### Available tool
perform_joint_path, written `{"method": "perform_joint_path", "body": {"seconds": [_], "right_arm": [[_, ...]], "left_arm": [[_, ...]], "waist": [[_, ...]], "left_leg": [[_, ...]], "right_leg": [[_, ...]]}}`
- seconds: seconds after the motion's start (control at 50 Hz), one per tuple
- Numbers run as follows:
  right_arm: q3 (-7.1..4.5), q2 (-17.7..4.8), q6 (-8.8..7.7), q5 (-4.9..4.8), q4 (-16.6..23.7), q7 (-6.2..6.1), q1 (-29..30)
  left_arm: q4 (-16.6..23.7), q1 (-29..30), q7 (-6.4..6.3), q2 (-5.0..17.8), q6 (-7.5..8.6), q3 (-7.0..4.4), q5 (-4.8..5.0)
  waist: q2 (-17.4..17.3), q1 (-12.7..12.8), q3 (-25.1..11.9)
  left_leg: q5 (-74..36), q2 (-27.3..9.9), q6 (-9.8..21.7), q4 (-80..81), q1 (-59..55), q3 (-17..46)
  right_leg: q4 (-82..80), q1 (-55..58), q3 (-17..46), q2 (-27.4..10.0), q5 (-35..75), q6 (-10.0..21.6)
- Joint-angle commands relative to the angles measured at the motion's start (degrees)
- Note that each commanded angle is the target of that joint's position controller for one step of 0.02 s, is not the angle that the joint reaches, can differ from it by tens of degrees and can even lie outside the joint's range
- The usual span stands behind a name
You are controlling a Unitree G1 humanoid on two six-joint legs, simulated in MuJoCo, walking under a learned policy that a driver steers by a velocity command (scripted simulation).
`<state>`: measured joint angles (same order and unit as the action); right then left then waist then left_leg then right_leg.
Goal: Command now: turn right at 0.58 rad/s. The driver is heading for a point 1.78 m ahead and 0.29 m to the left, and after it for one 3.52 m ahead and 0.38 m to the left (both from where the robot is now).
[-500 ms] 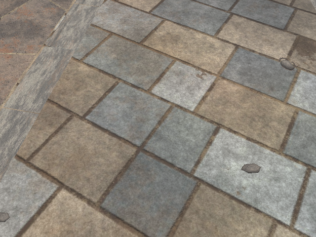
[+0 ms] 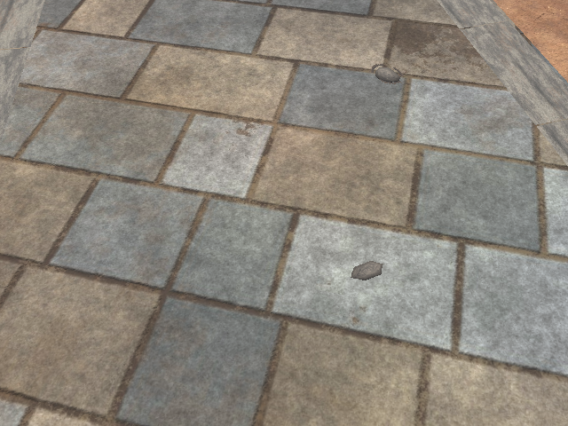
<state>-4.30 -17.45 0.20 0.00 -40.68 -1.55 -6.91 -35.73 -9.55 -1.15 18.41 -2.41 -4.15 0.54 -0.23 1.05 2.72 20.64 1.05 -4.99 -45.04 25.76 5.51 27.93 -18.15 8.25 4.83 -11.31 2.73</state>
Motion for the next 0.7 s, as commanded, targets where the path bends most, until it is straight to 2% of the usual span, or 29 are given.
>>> {"method": "perform_joint_path", "body": {"seconds": [0.02,0.06,0.08,0.1,0.12,0.14,0.16,0.18,0.2,0.22,0.24,0.28,0.32,0.36,0.4,0.42,0.44,0.46,0.48,0.5,0.52,0.54,0.56,0.58,0.6,0.62,0.66,0.7], "right_arm": [[-1.46,-5.4,-1.41,-0.38,4.2,0.56,0.5],[-1.67,-5.5,-2.04,-0.48,3.9,1.07,-1.6],[-1.72,-5.2,-2.35,-0.37,3.2,1.31,-3.5],[-1.99,-6.1,-2.53,0.18,3.1,1.29,-4.2],[-2.44,-9.5,-2.40,1.35,4.1,1.01,-4.3],[-2.69,-11.9,-2.04,3.04,3.6,1.15,-2.9],[-2.03,-9.0,-2.36,2.63,4.9,1.11,-1.5],[-1.47,-7.4,-2.39,1.79,5.1,0.86,0.0],[-1.19,-6.6,-2.32,1.00,5.2,0.72,1.4],[-0.90,-5.9,-2.30,0.20,4.9,0.61,1.9],[-0.44,-5.2,-2.12,0.04,4.6,0.50,1.5],[-0.12,-4.4,-1.64,0.42,4.0,0.43,0.7],[-0.32,-5.1,-1.01,0.45,3.5,0.43,0.0],[-0.67,-6.8,-0.34,0.14,2.8,0.55,-2.1],[-0.12,-6.0,-0.27,-0.76,2.1,0.74,-2.7],[0.25,-5.2,-0.94,-0.57,1.3,0.94,-5.1],[0.87,-3.8,-1.83,0.99,1.5,1.38,-5.8],[1.73,-0.6,-2.40,1.38,1.3,1.63,-7.6],[1.68,-2.8,-2.27,1.68,0.7,1.56,-4.0],[1.28,-3.8,-2.03,0.74,1.0,1.45,-1.1],[1.19,-3.5,-1.76,-0.21,1.2,1.02,-0.5],[0.96,-4.1,-1.60,-0.83,2.1,0.82,0.4],[0.71,-4.6,-1.88,-1.54,3.3,0.86,2.3],[0.33,-5.1,-2.20,-2.12,4.2,1.02,3.8],[0.05,-4.8,-2.50,-2.49,4.2,1.25,2.9],[0.00,-4.3,-2.78,-2.58,3.8,1.56,1.6],[0.29,-3.3,-3.20,-1.95,3.4,2.38,1.4],[0.93,-2.1,-3.19,-1.43,3.3,3.45,0.9]], "left_arm": [[4.4,2.1,0.06,9.9,0.34,-2.91,0.12],[4.6,3.2,0.11,9.5,0.08,-2.72,0.47],[4.7,4.0,-0.05,8.8,-0.11,-2.41,0.73],[4.3,2.5,-0.23,7.3,-0.12,-1.90,0.70],[4.1,-0.5,-0.17,4.2,0.07,-0.89,-0.30],[5.6,0.2,-0.33,5.3,0.55,-1.30,0.11],[4.4,-0.9,-0.58,9.5,0.95,-2.59,-0.67],[3.1,-1.4,-0.43,10.9,0.87,-3.36,-0.12],[1.6,-2.5,-0.60,9.4,0.41,-3.25,-0.05],[1.2,-2.5,-0.73,8.0,0.03,-2.92,-0.20],[0.9,-2.3,-0.60,6.0,-0.16,-2.30,-0.06],[1.3,-1.0,-0.33,3.3,-0.10,-1.21,0.09],[1.9,1.1,0.05,1.2,0.12,-0.07,-0.15],[1.6,1.1,0.30,2.1,0.30,-0.25,0.30],[-0.4,-2.1,0.48,2.3,0.44,-0.39,-0.01],[-0.2,-2.3,0.30,4.0,0.48,-0.48,-0.63],[0.3,-3.5,-0.23,7.4,0.41,-0.94,-1.11],[-1.2,-1.1,-0.02,6.4,0.51,-0.52,-1.85],[-0.3,-0.3,0.53,2.8,0.92,0.08,-1.79],[-0.9,-1.7,0.53,3.3,1.19,-0.07,-2.18],[-1.4,-3.4,0.23,6.6,1.40,-0.94,-2.06],[-2.0,-5.6,0.01,8.3,1.80,-1.46,-1.45],[-2.5,-7.9,-0.37,8.9,2.42,-1.62,-1.16],[-3.3,-10.2,-0.70,8.5,3.29,-1.62,-1.10],[-3.8,-11.0,-0.96,7.5,4.19,-1.47,-0.76],[-3.9,-10.7,-1.13,6.4,4.89,-1.31,-0.23],[-3.6,-8.0,-1.07,5.6,5.59,-1.28,0.02],[-3.0,-5.1,-0.54,6.5,5.82,-1.75,-0.18]], "waist": [[9.8,0.2,-7.1],[9.9,-0.9,-7.7],[9.7,-2.2,-8.2],[7.9,-2.1,-8.6],[-2.2,-0.3,-10.0],[-15.7,1.4,-5.6],[-12.2,0.0,-5.6],[-9.0,0.5,-4.8],[-6.9,1.1,-4.3],[-6.8,0.7,-3.7],[-6.8,0.5,-3.7],[-8.3,-0.2,-4.9],[-10.5,-1.7,-6.1],[-11.3,-2.8,-6.6],[-9.6,-0.8,-5.9],[-7.4,-1.3,-6.5],[-0.1,-2.4,-8.6],[10.0,-5.7,-8.8],[7.1,-2.3,-7.7],[7.0,-0.4,-5.5],[9.2,0.7,-3.3],[11.8,2.0,0.6],[13.3,3.3,4.0],[13.6,4.3,6.2],[12.4,3.8,6.5],[10.3,3.3,5.9],[7.1,2.5,4.1],[6.6,1.8,1.9]], "left_leg": [[0.1,1.4,0.7,5.7,-2.9,-0.3],[-2.4,1.3,1.8,12.4,-6.2,-0.8],[-7.7,1.0,2.6,19.0,-10.5,-1.6],[-13.3,-2.0,4.0,23.5,-15.3,0.1],[-19.1,-13.0,8.0,26.6,-20.4,10.7],[-24.5,-20.9,17.7,29.0,-16.8,22.8],[-23.4,-23.3,22.1,29.2,-14.6,24.4],[-21.9,-20.5,20.6,28.4,-14.2,19.6],[-19.7,-16.9,18.0,27.5,-14.4,14.9],[-20.6,-15.6,17.0,26.8,-15.5,12.8],[-23.6,-14.2,16.7,26.3,-15.6,10.2],[-26.2,-12.1,16.4,25.5,-17.1,6.4],[-27.0,-11.4,16.3,24.5,-17.7,4.9],[-27.4,-12.2,16.8,23.3,-18.3,6.2],[-26.6,-11.3,14.6,21.8,-16.0,5.6],[-23.8,-10.7,11.5,21.6,-12.8,5.3],[-18.2,-7.6,7.8,17.2,-9.4,1.6],[-7.4,-4.2,4.7,20.5,-12.3,-2.3],[-6.6,-3.0,2.7,18.6,-14.0,-3.4],[-3.6,-0.8,2.7,15.2,-10.8,-5.3],[1.1,0.9,3.2,10.2,-6.4,-7.6],[4.1,1.0,3.6,5.7,-0.4,-8.4],[6.3,-0.8,4.7,0.2,4.6,-6.5],[9.8,-2.6,5.8,-6.6,11.3,-3.8],[10.1,-4.1,6.8,-11.1,17.0,-1.4],[8.5,-5.1,7.4,-12.2,20.2,0.0],[3.7,-6.3,7.5,-7.8,18.3,-1.5],[-1.1,-6.4,6.6,-2.5,9.9,-4.9]], "right_leg": [[-7.0,5.5,18.4,-13.7,7.3,10.0],[-4.9,6.4,19.9,-13.2,8.9,8.8],[-3.0,5.5,19.3,-12.0,9.2,7.3],[-0.7,3.1,17.8,-9.9,5.2,4.7],[9.0,-1.8,11.5,-4.8,-7.9,1.1],[17.8,-10.6,1.4,2.9,-23.5,-1.9],[30.1,-10.8,2.5,0.1,-25.9,-4.4],[35.4,-11.5,2.6,-0.2,-22.7,-5.2],[37.1,-11.6,2.5,-0.5,-19.8,-6.3],[37.9,-12.8,2.7,-0.6,-17.2,-7.1],[36.6,-11.8,2.1,-0.7,-16.0,-7.8],[28.3,-8.6,-1.2,-2.1,-14.7,-8.5],[17.3,-3.2,-4.7,-4.1,-15.7,-8.6],[8.4,0.7,-6.9,-3.8,-13.0,-8.2],[-7.6,8.3,-8.0,-3.2,0.3,-6.1],[-9.3,13.7,-4.5,-5.5,6.4,-4.4],[-7.0,18.6,2.4,-12.3,19.8,-2.1],[-4.6,11.6,2.7,-14.0,13.2,2.0],[-6.4,9.5,1.4,-11.2,-1.7,2.4],[-8.4,8.9,1.6,-10.4,-13.8,2.0],[-11.2,8.6,4.4,-11.9,-24.0,2.9],[-14.8,8.2,9.6,-16.1,-31.2,5.3],[-17.4,7.5,14.6,-20.3,-33.2,7.7],[-19.1,9.7,18.2,-23.6,-31.6,9.8],[-19.2,13.4,19.3,-25.3,-29.5,10.8],[-19.3,17.0,17.9,-25.4,-27.0,10.6],[-19.9,19.0,10.4,-23.3,-17.4,8.7],[-19.5,15.0,1.9,-20.3,-8.0,7.2]]}}
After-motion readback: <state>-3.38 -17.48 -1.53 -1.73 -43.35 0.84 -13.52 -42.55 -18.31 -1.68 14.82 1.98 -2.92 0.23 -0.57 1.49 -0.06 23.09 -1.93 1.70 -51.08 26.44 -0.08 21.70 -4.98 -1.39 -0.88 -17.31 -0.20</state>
